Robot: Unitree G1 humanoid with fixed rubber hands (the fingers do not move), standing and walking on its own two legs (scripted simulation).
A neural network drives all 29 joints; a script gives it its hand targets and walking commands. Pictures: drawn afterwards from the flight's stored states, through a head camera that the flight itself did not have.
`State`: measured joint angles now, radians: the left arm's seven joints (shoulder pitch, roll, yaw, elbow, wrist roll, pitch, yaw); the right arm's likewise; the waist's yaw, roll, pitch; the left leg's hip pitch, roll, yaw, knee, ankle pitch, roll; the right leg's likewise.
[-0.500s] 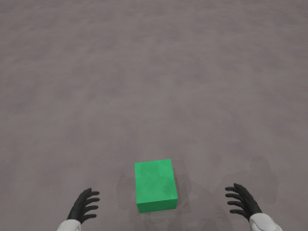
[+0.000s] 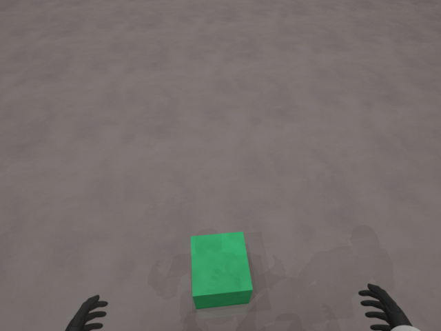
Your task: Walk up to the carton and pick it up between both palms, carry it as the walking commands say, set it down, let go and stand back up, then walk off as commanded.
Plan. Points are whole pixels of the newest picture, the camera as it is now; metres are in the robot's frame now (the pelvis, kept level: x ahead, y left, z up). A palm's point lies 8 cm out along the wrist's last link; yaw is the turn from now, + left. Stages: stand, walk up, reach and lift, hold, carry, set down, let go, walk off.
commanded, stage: stand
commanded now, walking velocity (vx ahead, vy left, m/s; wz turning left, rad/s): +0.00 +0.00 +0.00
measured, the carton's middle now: (219, 270) +0.46 +0.02 -0.67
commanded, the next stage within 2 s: walk off in 1.52 s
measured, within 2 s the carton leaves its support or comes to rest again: neither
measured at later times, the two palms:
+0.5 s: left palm out of the picture +0.13 +0.31 -0.09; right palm out of the picture +0.11 -0.29 -0.09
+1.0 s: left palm out of the picture +0.09 +0.32 -0.10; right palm out of the picture +0.08 -0.30 -0.09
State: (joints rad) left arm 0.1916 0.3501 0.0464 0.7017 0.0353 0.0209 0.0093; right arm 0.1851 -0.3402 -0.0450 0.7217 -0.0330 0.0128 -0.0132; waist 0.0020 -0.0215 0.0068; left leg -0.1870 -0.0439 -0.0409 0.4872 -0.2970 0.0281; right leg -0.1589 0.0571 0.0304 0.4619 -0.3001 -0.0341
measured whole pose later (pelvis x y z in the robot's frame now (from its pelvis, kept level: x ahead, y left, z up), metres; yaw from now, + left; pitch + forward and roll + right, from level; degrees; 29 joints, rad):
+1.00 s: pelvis -0.01 +0.01 +0.01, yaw +0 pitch -2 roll +0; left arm 0.13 0.38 0.01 0.98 0.02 -0.01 0.02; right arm 0.14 -0.37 -0.02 1.00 -0.02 -0.01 -0.02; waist 0.00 -0.01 0.02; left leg -0.09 -0.06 -0.03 0.34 -0.20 0.05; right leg -0.07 0.03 0.04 0.33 -0.22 -0.01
